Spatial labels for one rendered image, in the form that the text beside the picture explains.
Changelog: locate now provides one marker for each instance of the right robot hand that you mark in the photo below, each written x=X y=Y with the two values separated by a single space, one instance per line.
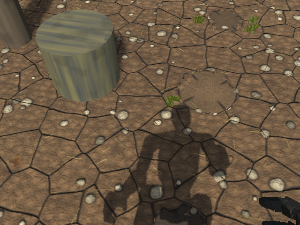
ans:
x=287 y=206

